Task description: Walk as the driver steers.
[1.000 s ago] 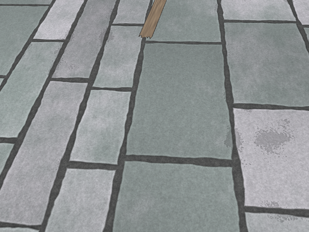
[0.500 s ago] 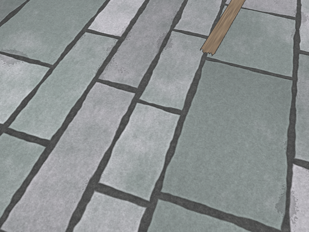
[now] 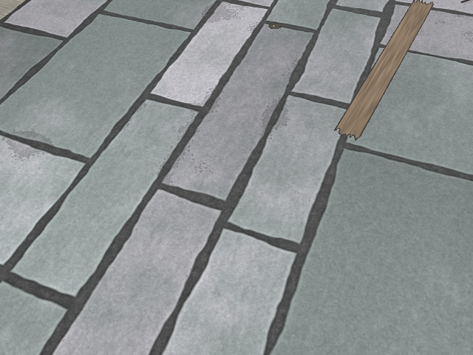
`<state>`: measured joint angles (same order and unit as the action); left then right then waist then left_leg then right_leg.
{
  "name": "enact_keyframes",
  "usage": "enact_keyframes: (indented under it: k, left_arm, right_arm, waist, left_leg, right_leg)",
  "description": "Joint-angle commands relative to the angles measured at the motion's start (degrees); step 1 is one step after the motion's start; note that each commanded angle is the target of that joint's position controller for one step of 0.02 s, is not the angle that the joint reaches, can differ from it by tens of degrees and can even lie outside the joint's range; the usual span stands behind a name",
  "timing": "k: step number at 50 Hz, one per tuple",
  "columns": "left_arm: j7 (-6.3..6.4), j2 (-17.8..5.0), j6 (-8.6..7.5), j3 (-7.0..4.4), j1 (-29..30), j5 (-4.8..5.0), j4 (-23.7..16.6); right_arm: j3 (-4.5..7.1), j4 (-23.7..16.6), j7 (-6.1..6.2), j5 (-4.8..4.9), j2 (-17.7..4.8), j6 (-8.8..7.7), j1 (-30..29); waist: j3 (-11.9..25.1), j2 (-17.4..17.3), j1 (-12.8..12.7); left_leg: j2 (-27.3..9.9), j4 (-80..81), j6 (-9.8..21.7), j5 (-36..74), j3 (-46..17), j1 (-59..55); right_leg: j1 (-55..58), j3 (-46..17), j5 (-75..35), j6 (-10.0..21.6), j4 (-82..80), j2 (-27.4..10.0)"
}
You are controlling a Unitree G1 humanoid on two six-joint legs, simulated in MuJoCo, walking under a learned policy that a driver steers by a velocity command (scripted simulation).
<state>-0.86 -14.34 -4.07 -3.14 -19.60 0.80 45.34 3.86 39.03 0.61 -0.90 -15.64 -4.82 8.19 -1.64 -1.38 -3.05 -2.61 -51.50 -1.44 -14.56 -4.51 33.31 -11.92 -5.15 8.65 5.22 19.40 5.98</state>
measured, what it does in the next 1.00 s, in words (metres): walks ahead, turning right: left foot, then right foot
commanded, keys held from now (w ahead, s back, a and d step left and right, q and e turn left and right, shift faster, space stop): w+e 1.00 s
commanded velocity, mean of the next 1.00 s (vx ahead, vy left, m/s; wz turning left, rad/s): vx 0.50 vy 0.00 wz -0.55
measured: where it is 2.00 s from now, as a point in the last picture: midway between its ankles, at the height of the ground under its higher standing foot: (408, 215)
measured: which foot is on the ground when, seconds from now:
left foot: up 0.00-0.22, down 0.24-0.76, up 0.78-1.00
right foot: down 0.00-0.24, up 0.26-0.74, down 0.76-1.00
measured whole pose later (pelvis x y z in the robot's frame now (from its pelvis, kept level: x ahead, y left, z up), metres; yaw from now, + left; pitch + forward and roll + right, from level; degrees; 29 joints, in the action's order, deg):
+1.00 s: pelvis +0.49 -0.13 +0.00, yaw -35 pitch +2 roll +0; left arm -0.7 -16.4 -2.3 -3.4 -18.0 0.4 38.1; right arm 2.8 40.6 -0.1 -0.9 -18.3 -5.5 6.6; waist -2.7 -1.5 -2.2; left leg -5.5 -55.7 -2.9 -13.4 -4.2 36.7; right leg -13.2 -4.4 9.7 5.8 21.7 6.4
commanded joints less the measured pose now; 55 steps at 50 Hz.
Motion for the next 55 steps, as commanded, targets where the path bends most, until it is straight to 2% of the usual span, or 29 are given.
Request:
enact_keyframes:
  k: [1, 4, 8, 11, 12, 13, 14, 15, 16, 17, 18, 20, 24, 29, 33, 35, 36, 37, 38, 39, 40, 41, 42, 43, 44, 46, 50, 53, 55]
  left_arm:
    - [1.25, -10.6, -0.49, -2.76, 2.2, 0.50, -4.2]
    - [1.75, -10.4, 0.37, -2.82, -0.7, 0.87, -3.3]
    - [2.11, -10.2, 1.35, -2.94, -3.5, 1.10, -2.7]
    - [2.28, -9.7, 1.85, -3.05, -1.5, 1.07, -3.7]
    - [2.08, -7.8, 1.64, -2.43, -0.2, 0.64, -4.6]
    - [1.97, -4.3, 1.37, -1.31, -0.8, -0.55, -5.9]
    - [2.09, -3.2, 1.01, -0.68, -8.2, 1.34, -7.3]
    - [2.33, -8.9, 1.17, -1.73, -7.2, 1.79, -5.7]
    - [2.21, -10.9, 1.47, -2.37, -1.6, 1.22, -6.3]
    - [2.16, -10.1, 1.70, -2.41, 0.7, 0.67, -6.6]
    - [1.87, -9.3, 1.71, -2.51, 2.4, 0.20, -7.4]
    - [1.13, -7.1, 2.12, -2.27, 2.6, 0.83, -8.2]
    - [0.53, -5.3, 2.45, -1.53, 6.6, 0.48, -10.5]
    - [-1.12, -4.4, 1.67, -0.56, 14.4, 0.48, -12.5]
    - [-2.29, -5.2, 1.84, -0.59, 19.7, 0.70, -15.5]
    - [-2.56, -6.8, 2.13, -1.37, 18.4, 0.40, -16.2]
    - [-2.48, -8.3, 2.38, -2.23, 14.9, 0.19, -15.7]
    - [-2.14, -10.7, 2.61, -3.73, 6.4, 0.30, -13.6]
    - [-1.12, -14.7, 3.13, -5.67, -4.1, 0.50, -11.0]
    - [-0.57, -21.8, 2.82, -6.57, -3.4, 1.13, -11.2]
    - [-0.69, -17.4, 2.07, -5.17, -5.8, 0.80, -13.0]
    - [-0.90, -14.3, 1.37, -4.14, -4.0, 0.12, -12.2]
    - [-0.81, -13.2, 0.98, -3.74, -0.9, 0.22, -12.1]
    - [-0.68, -11.7, 0.93, -3.24, 3.1, 0.00, -12.7]
    - [-0.52, -10.5, 0.83, -2.70, 5.6, -0.70, -13.5]
    - [-0.25, -10.2, 0.60, -2.58, 7.2, -0.75, -13.6]
    - [1.11, -11.9, 0.59, -3.04, 4.6, -0.17, -11.5]
    - [1.59, -11.7, 0.91, -2.92, 2.3, 0.14, -9.9]
    - [1.51, -11.6, 0.81, -2.82, -0.4, 0.32, -8.3]
  right_arm:
    - [0.46, -4.1, 0.12, 0.08, -2.4, -0.68, -3.7]
    - [0.23, -5.0, -0.58, 0.76, -2.3, -1.23, -9.0]
    - [0.68, -6.5, -1.47, 1.47, -3.8, -2.30, -13.3]
    - [1.93, -4.9, -1.26, 1.67, -6.1, -3.08, -6.8]
    - [2.79, -3.9, -0.78, 1.03, -8.0, -3.20, -0.4]
    - [3.70, -2.9, -0.24, 0.51, -11.6, -2.98, 9.0]
    - [4.21, -0.7, -0.77, 0.24, -14.1, -2.05, 12.1]
    - [3.14, -1.5, -1.01, 1.13, -8.8, -1.72, 10.1]
    - [2.29, -1.8, -0.87, 1.25, -5.9, -1.47, 8.0]
    - [1.77, -1.8, -0.93, 0.84, -5.1, -1.25, 5.5]
    - [1.46, -1.2, -0.97, 0.60, -4.1, -1.12, 4.0]
    - [1.23, -0.3, -0.94, 0.28, -3.6, -1.39, 3.1]
    - [2.11, 2.0, -0.78, 0.59, -6.6, -1.89, 3.8]
    - [2.44, 4.1, -0.45, 1.08, -9.2, -1.17, 5.7]
    - [2.97, 6.0, -0.40, 2.19, -11.4, -0.06, 8.9]
    - [3.40, 6.2, -0.13, 2.55, -13.1, 0.67, 8.9]
    - [3.66, 6.1, 0.13, 2.70, -14.0, 1.09, 8.9]
    - [3.50, 5.9, 0.44, 2.84, -13.9, 1.49, 8.3]
    - [2.63, 5.1, 0.78, 1.87, -12.1, 1.32, 9.0]
    - [-0.25, 1.5, -0.12, -0.66, -3.7, 0.07, 14.4]
    - [0.08, 1.2, -0.99, 0.79, -7.8, -2.02, 9.8]
    - [0.89, -0.5, -1.44, 3.04, -10.5, -2.93, 4.2]
    - [0.38, -1.0, -1.21, 2.73, -9.5, -3.46, 2.8]
    - [0.51, -0.5, -0.74, 1.33, -9.4, -3.49, 2.7]
    - [0.90, -0.2, -0.61, 0.67, -10.0, -2.91, 3.7]
    - [0.90, 0.1, -0.63, 0.21, -9.1, -1.61, 4.9]
    - [-0.21, -1.4, -0.55, -0.30, -6.1, -0.62, -1.3]
    - [-1.03, -2.3, -1.34, 0.25, -4.6, -1.05, -7.1]
    - [-1.08, -2.9, -1.94, 0.86, -5.0, -1.50, -9.8]
  waist:
    - [2.3, 5.7, 1.1]
    - [1.7, 6.2, -0.9]
    - [1.4, 6.7, -1.5]
    - [3.4, 8.4, 2.8]
    - [8.1, 7.4, 6.1]
    - [16.1, -0.5, 9.3]
    - [20.1, -18.6, 5.7]
    - [14.1, -11.4, 6.5]
    - [7.5, -6.2, 7.6]
    - [4.1, -2.4, 6.4]
    - [1.8, -2.5, 5.5]
    - [0.8, -4.8, 4.0]
    - [0.2, -2.9, 3.9]
    - [-1.0, -1.4, 6.6]
    - [-2.5, -1.7, 7.5]
    - [-0.6, -3.2, 5.6]
    - [2.0, -4.1, 3.2]
    - [6.4, -3.2, -1.8]
    - [11.8, 0.5, -6.4]
    - [17.0, 17.2, 0.1]
    - [25.9, 11.8, -4.0]
    - [17.5, 8.6, -4.7]
    - [11.7, 4.7, -2.4]
    - [8.1, 2.3, 0.1]
    - [6.7, 3.3, 2.4]
    - [5.5, 4.0, 4.2]
    - [2.3, 3.9, 2.8]
    - [1.6, 5.4, 0.2]
    - [1.1, 5.7, -1.3]
  left_leg:
    - [1.0, 10.1, -1.7, 9.2, 0.6, 0.2]
    - [2.8, 17.7, -2.0, 16.5, 0.2, -3.8]
    - [4.4, 23.9, -1.2, 14.1, -1.0, -6.9]
    - [4.2, 29.1, 1.6, 11.5, -0.1, -17.7]
    - [0.2, 28.2, 4.1, 11.1, -2.4, -28.8]
    - [-10.5, 27.1, 8.0, 9.1, -12.9, -43.9]
    - [-21.1, 31.7, 16.4, -3.1, -36.6, -55.5]
    - [-20.5, 33.7, 15.3, -12.9, -37.2, -51.1]
    - [-17.7, 34.6, 13.2, -10.3, -28.5, -44.5]
    - [-15.2, 36.0, 12.1, -3.5, -22.1, -38.3]
    - [-13.6, 37.4, 12.0, 1.6, -18.0, -34.0]
    - [-11.3, 40.1, 11.5, 6.7, -11.1, -28.9]
    - [-11.8, 42.9, 13.1, 15.4, -3.2, -27.9]
    - [-10.3, 42.6, 10.9, 20.2, 6.7, -29.1]
    - [-12.6, 40.3, 9.3, 24.0, 9.6, -35.2]
    - [-12.9, 34.3, 8.0, 39.9, 12.0, -37.5]
    - [-12.6, 27.8, 7.3, 49.7, 13.4, -37.6]
    - [-11.0, 16.9, 5.8, 53.4, 15.4, -34.3]
    - [-8.9, 0.9, 3.5, 41.5, 15.7, -21.6]
    - [2.0, -20.5, -0.2, -13.4, 13.1, 5.1]
    - [3.7, -27.9, 0.4, -19.6, -0.5, 10.9]
    - [1.1, -27.6, 1.3, -14.1, -1.1, 15.4]
    - [-1.1, -22.8, 1.8, -9.1, -0.6, 14.0]
    - [-2.8, -18.0, 1.4, -6.3, -0.4, 10.5]
    - [-4.0, -15.3, 1.1, -4.6, -0.8, 6.1]
    - [-4.0, -11.5, -0.3, -3.3, -0.1, 2.6]
    - [-2.1, 1.9, -2.7, 8.4, 1.1, 2.0]
    - [0.2, 14.3, -2.7, 19.5, 1.8, -3.0]
    - [0.8, 17.7, -2.1, 22.5, 1.6, -4.9]
  right_leg:
    - [0.9, -13.4, -10.2, 8.3, -7.2, -12.8]
    - [-0.8, -13.6, -6.8, 7.0, -6.1, -11.8]
    - [3.1, -18.7, -3.8, 6.3, -1.9, -13.0]
    - [3.1, -20.5, -7.2, 4.3, 4.5, -11.7]
    - [-0.6, -17.9, -8.7, 2.4, 12.6, -9.4]
    - [-9.1, -11.6, 4.0, 0.1, 29.1, -5.0]
    - [-27.1, -5.7, 26.6, -2.6, 43.1, -0.1]
    - [-33.1, -5.9, 23.9, -3.5, 50.0, -5.4]
    - [-34.1, -4.7, 18.4, -4.0, 51.6, -6.9]
    - [-32.4, -3.3, 14.5, -4.7, 51.1, -8.5]
    - [-31.6, -3.0, 11.9, -5.0, 49.2, -9.9]
    - [-28.7, -1.7, 9.6, -5.2, 47.3, -11.8]
    - [-30.9, -0.8, 2.9, -6.6, 40.6, -13.1]
    - [-27.0, 2.9, -10.2, -5.4, 25.1, -12.0]
    - [-26.3, 5.7, -6.3, -3.0, 18.6, -10.6]
    - [-21.2, 8.8, -0.3, -0.8, 17.1, -7.5]
    - [-15.4, 10.5, 2.3, 0.6, 16.6, -5.2]
    - [-3.5, 11.4, -0.3, 2.6, 13.1, -2.7]
    - [14.7, 4.6, -2.3, 5.3, 12.5, -5.4]
    - [34.5, -27.8, 5.5, 15.7, 8.4, -21.3]
    - [37.9, -43.1, 13.3, 18.6, -0.1, -25.3]
    - [32.7, -34.9, 10.2, 15.4, -1.4, -23.6]
    - [24.1, -28.1, 5.3, 13.6, -1.6, -21.1]
    - [16.0, -23.1, -1.1, 12.2, -2.0, -19.0]
    - [9.9, -19.8, -6.8, 11.8, -3.2, -17.5]
    - [3.9, -17.5, -11.3, 12.3, -5.2, -16.3]
    - [-2.5, -11.4, -12.5, 10.7, -6.2, -12.9]
    - [-4.1, -9.0, -6.7, 7.9, -5.7, -10.8]
    - [-2.8, -10.4, -3.9, 7.5, -5.2, -12.2]
Keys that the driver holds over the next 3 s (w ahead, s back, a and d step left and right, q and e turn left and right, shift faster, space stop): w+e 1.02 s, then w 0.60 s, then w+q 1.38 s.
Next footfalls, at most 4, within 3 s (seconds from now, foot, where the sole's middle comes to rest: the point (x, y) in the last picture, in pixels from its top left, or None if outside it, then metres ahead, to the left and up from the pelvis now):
0.24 left None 0.31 0.13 -0.78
0.76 right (347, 352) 0.49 -0.21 -0.78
1.24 left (332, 242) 0.83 -0.20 -0.78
1.76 right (448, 235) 0.87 -0.57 -0.78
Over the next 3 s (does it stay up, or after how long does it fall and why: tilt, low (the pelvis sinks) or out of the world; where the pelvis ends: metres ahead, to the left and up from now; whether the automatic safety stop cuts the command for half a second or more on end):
stays up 1.43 -0.67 0.00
